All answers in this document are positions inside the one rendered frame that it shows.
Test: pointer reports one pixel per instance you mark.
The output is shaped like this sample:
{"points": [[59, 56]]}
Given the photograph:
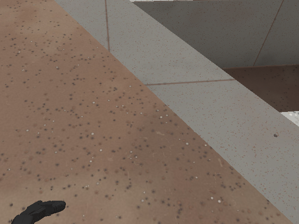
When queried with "robot left hand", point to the robot left hand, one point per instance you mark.
{"points": [[37, 211]]}

